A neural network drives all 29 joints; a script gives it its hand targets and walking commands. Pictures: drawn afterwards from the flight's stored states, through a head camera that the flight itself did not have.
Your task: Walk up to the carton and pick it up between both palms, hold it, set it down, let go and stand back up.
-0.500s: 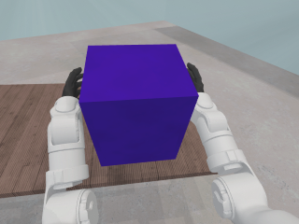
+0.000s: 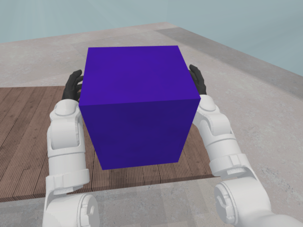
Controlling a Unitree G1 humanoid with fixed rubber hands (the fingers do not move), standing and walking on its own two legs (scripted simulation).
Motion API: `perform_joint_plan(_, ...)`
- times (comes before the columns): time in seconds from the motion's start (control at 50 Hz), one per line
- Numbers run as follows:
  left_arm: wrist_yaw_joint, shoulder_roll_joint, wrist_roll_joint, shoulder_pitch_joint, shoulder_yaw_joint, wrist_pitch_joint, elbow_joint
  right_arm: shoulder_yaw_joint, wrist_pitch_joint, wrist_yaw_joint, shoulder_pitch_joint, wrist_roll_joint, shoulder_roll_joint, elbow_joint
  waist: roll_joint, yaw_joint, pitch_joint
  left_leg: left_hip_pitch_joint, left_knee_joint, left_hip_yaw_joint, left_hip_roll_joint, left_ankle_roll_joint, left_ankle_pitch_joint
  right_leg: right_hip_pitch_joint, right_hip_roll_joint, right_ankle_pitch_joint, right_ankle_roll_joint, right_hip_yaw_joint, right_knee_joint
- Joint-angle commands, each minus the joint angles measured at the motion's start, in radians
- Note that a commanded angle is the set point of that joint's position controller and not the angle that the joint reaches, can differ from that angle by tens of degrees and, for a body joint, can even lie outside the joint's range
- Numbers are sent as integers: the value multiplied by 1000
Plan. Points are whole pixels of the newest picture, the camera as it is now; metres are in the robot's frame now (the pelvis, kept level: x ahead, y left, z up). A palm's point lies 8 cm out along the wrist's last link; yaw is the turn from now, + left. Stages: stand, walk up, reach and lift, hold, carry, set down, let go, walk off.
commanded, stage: hold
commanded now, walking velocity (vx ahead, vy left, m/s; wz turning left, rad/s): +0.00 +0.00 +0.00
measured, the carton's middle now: (138, 111) +0.36 +0.01 +0.16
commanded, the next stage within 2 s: none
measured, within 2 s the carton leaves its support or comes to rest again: neither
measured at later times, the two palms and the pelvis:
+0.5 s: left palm (71, 102) +0.35 +0.17 +0.20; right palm (196, 95) +0.36 -0.14 +0.21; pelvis +0.00 +0.00 +0.00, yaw +0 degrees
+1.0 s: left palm (71, 101) +0.35 +0.17 +0.21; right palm (196, 95) +0.36 -0.14 +0.21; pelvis +0.00 +0.00 +0.00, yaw +0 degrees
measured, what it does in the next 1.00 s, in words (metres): stands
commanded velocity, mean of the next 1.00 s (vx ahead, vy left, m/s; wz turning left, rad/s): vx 0.00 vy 0.00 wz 0.00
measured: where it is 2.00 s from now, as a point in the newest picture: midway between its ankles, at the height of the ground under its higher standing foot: outside the picture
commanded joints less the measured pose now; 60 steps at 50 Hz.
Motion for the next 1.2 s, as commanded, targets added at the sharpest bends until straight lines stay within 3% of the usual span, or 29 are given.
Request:
perform_joint_plan(0.0,-126,-473,-139,-641,-464,-69,-116,353,-44,92,-692,83,519,-277,58,7,-318,191,21,39,-71,10,186,-74,60,173,62,-37,-38)
perform_joint_plan(0.02,-126,-464,-130,-635,-453,-63,-83,332,-34,94,-674,81,508,-230,76,1,-262,183,12,42,-69,8,160,-91,56,139,58,-38,-48)
perform_joint_plan(0.04,-125,-484,-144,-641,-477,-63,-102,334,-43,96,-683,78,512,-256,74,-12,-305,183,10,41,-67,1,157,-80,56,129,53,-35,-42)
perform_joint_plan(0.08,-122,-473,-130,-659,-452,-64,-73,320,-41,106,-695,74,505,-215,73,5,-273,162,-3,46,-63,10,109,-107,51,73,47,-37,-50)
perform_joint_plan(0.1,-122,-483,-140,-653,-460,-65,-59,310,-45,108,-693,63,500,-224,55,-7,-279,159,-10,42,-62,10,93,-106,59,61,50,-44,-54)
perform_joint_plan(0.14,-122,-475,-132,-637,-450,-66,-75,319,-44,106,-678,72,511,-215,70,7,-287,180,8,40,-65,15,162,-92,54,134,50,-34,-48)
perform_joint_plan(0.16,-121,-493,-144,-641,-456,-65,-90,336,-52,106,-694,78,514,-252,49,-1,-321,198,12,38,-63,8,186,-87,64,148,53,-51,-42)
perform_joint_plan(0.22,-125,-478,-126,-638,-443,-61,-59,327,-43,105,-691,74,503,-221,52,5,-274,178,2,48,-67,14,136,-95,56,107,58,-48,-49)
perform_joint_plan(0.26,-120,-478,-142,-652,-459,-64,-106,333,-55,107,-699,86,521,-254,82,4,-331,185,15,46,-69,5,171,-84,55,146,52,-41,-37)
perform_joint_plan(0.34,-128,-471,-133,-649,-448,-66,-107,337,-40,97,-663,76,518,-225,44,-3,-304,194,12,43,-72,12,171,-75,55,164,63,-41,-41)
perform_joint_plan(0.38,-125,-484,-154,-640,-490,-68,-114,340,-48,95,-675,83,519,-255,84,-18,-322,192,24,41,-71,7,182,-72,58,170,58,-36,-33)
perform_joint_plan(0.4,-124,-474,-148,-632,-476,-71,-116,347,-47,92,-671,79,521,-270,54,-7,-321,203,27,41,-75,12,202,-70,57,193,64,-37,-31)
perform_joint_plan(0.42,-123,-486,-146,-641,-478,-69,-116,346,-45,91,-672,82,516,-271,77,-19,-312,209,24,38,-73,6,205,-79,59,187,62,-38,-36)
perform_joint_plan(0.46,-121,-477,-156,-649,-493,-79,-152,353,-50,90,-668,85,525,-289,68,-15,-348,211,34,34,-75,5,215,-70,57,218,63,-34,-30)
perform_joint_plan(0.48,-125,-468,-146,-617,-475,-71,-112,355,-39,89,-650,85,518,-271,52,-9,-292,204,29,35,-74,9,222,-61,60,223,67,-38,-36)
perform_joint_plan(0.5,-129,-458,-136,-611,-454,-68,-106,360,-33,88,-644,83,522,-254,45,6,-285,186,26,39,-76,13,198,-53,57,207,67,-30,-38)
perform_joint_plan(0.56,-124,-468,-154,-624,-477,-70,-130,364,-43,88,-654,93,520,-288,71,-6,-327,198,32,41,-71,5,215,-65,60,218,61,-38,-33)
perform_joint_plan(0.68,-126,-484,-144,-654,-465,-64,-94,341,-41,103,-686,80,521,-248,47,7,-297,164,3,40,-67,15,124,-86,55,112,56,-40,-45)
perform_joint_plan(0.72,-125,-475,-138,-656,-459,-63,-92,336,-39,98,-678,80,521,-245,68,-11,-302,180,10,40,-72,13,148,-79,49,153,58,-36,-42)
perform_joint_plan(0.74,-126,-479,-135,-652,-450,-63,-91,341,-37,97,-681,83,525,-227,62,0,-287,183,12,45,-72,12,159,-85,53,156,60,-36,-42)
perform_joint_plan(0.78,-129,-483,-145,-654,-467,-66,-106,344,-45,93,-696,86,521,-273,65,-10,-332,198,18,45,-73,10,191,-67,58,181,59,-38,-34)
perform_joint_plan(0.8,-129,-467,-128,-631,-440,-60,-71,339,-32,92,-687,85,513,-237,51,7,-286,179,11,44,-73,16,165,-71,55,162,64,-37,-44)
perform_joint_plan(0.84,-131,-479,-142,-660,-468,-63,-97,328,-39,93,-678,76,512,-240,67,-20,-305,182,14,39,-71,10,153,-83,53,140,54,-36,-41)
perform_joint_plan(0.9,-129,-467,-135,-648,-446,-67,-105,342,-35,99,-665,80,530,-229,64,4,-308,186,9,40,-70,14,171,-73,55,163,56,-37,-39)
perform_joint_plan(0.94,-127,-472,-145,-661,-468,-70,-119,349,-37,97,-676,89,532,-247,78,-1,-323,199,22,40,-75,9,203,-66,57,191,59,-37,-30)
perform_joint_plan(0.96,-129,-469,-132,-639,-442,-65,-85,351,-36,96,-679,84,522,-240,50,11,-290,188,19,38,-69,13,186,-75,62,180,62,-41,-38)
perform_joint_plan(1.02,-129,-475,-148,-648,-462,-71,-110,347,-42,91,-683,90,514,-257,48,-7,-320,201,19,40,-74,9,199,-75,60,198,65,-39,-38)
perform_joint_plan(1.06,-125,-482,-146,-645,-474,-65,-105,342,-44,93,-684,91,505,-258,77,-4,-304,196,24,40,-69,0,205,-82,61,171,57,-39,-41)
perform_joint_plan(1.18,-119,-490,-156,-662,-484,-70,-139,352,-44,97,-696,91,519,-283,68,-5,-336,204,27,38,-70,1,207,-76,63,175,56,-47,-35)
